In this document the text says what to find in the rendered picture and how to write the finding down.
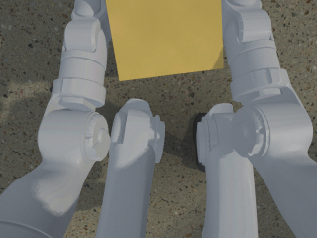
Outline robot right forearm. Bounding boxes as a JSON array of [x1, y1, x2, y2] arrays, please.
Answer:
[[221, 0, 313, 129]]

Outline carton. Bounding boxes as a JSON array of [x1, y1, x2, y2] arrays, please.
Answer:
[[105, 0, 224, 81]]

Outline robot left forearm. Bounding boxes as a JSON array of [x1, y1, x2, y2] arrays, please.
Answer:
[[37, 0, 112, 148]]

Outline robot left shin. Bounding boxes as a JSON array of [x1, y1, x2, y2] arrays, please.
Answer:
[[109, 98, 153, 156]]

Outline robot left upper arm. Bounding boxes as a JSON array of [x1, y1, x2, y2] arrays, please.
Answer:
[[0, 110, 111, 238]]

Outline left robot thigh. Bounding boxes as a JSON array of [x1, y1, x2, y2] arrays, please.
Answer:
[[95, 108, 165, 238]]

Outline robot right upper arm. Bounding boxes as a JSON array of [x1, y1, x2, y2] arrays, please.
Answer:
[[229, 101, 317, 238]]

